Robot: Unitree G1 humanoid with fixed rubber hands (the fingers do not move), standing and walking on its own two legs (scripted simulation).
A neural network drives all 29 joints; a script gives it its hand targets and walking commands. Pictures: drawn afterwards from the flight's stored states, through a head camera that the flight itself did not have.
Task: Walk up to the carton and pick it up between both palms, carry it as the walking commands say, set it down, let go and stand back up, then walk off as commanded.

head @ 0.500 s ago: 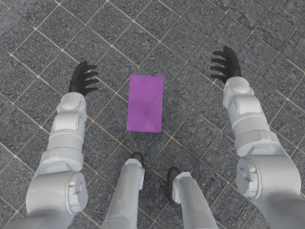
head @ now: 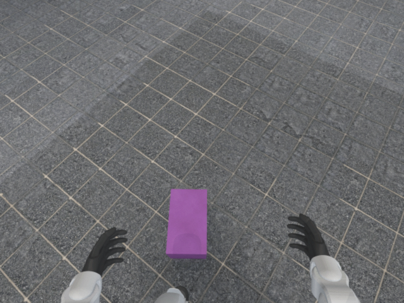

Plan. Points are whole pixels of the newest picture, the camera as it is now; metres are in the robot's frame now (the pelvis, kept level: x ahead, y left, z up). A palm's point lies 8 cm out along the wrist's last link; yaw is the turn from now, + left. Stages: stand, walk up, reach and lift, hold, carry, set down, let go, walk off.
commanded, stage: let go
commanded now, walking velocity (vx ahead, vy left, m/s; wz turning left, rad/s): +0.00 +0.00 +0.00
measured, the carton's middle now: (188, 224) +0.40 +0.09 -0.67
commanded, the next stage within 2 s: stand in 0.62 s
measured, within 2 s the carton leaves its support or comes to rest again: neither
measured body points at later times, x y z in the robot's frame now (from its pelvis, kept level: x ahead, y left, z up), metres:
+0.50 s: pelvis -0.01 +0.00 +0.01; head +0.02 +0.02 +0.46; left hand +0.14 +0.24 -0.08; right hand +0.16 -0.22 -0.07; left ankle +0.02 +0.12 -0.73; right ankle -0.05 -0.10 -0.73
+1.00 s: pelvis +0.01 +0.00 +0.01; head +0.00 +0.02 +0.46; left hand +0.14 +0.28 -0.09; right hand +0.16 -0.25 -0.09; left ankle +0.02 +0.12 -0.73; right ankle -0.05 -0.10 -0.73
